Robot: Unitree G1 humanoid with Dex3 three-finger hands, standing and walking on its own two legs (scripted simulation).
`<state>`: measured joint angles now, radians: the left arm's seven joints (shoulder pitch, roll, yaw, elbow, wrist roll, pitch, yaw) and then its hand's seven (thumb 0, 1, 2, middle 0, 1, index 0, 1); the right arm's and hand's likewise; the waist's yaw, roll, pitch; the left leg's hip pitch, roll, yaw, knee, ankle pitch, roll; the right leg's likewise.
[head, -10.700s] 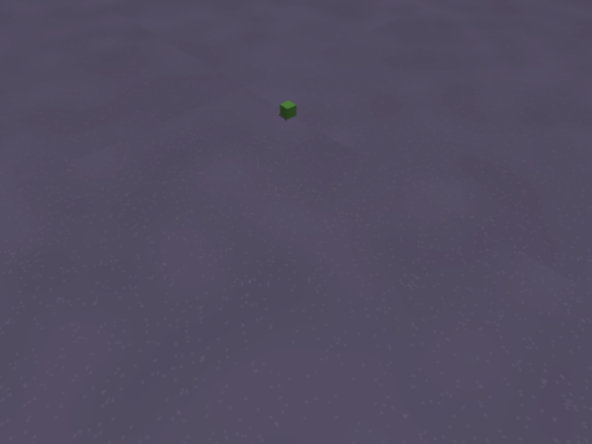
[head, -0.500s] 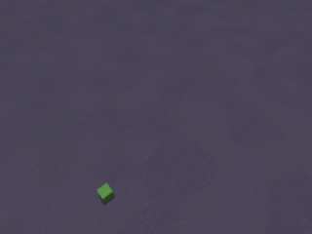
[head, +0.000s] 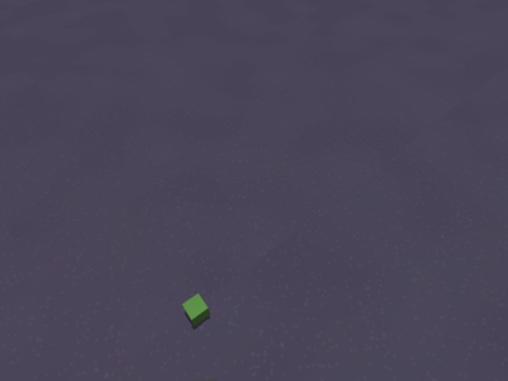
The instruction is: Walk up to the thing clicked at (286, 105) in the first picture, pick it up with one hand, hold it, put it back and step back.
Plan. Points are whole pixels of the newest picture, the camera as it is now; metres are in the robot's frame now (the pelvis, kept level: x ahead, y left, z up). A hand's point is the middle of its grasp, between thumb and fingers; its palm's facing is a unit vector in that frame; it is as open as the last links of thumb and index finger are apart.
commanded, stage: walk up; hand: left
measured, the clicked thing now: (196, 309) +0.47 +0.24 -0.73
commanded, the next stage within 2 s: stand in 1.84 s
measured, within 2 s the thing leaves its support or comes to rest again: neither
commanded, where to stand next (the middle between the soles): +0.08 +0.01 m, yaw -1 degrees
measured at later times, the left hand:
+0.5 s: hand out of the picture +0.15 +0.30 -0.15, palm faces -0.06 -0.93 -0.37, open 7.3 cm
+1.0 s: hand (112, 376) +0.16 +0.26 -0.14, palm faces -0.04 -0.95 -0.31, open 7.3 cm
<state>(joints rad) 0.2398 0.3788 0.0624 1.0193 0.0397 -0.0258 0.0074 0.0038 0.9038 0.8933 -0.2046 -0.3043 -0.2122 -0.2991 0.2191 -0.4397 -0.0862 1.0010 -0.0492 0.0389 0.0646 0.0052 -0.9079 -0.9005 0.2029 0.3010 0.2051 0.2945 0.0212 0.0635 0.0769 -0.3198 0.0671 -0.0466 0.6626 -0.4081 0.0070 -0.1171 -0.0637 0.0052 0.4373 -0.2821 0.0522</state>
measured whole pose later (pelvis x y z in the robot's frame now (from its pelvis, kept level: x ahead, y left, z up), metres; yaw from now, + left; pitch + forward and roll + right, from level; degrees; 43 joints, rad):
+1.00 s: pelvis +0.03 +0.01 +0.00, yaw -1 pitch -2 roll +0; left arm 0.07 0.36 0.05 0.99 0.02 0.05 -0.05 0.00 0.91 0.89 -0.20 -0.30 -0.21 -0.30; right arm 0.17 -0.38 -0.02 1.02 -0.02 -0.03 -0.01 0.01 -0.90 -0.90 0.21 0.30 0.21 0.30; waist -0.01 -0.02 0.10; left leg -0.20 0.02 -0.01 0.48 -0.24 -0.02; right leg -0.19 0.01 -0.03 0.49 -0.25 -0.03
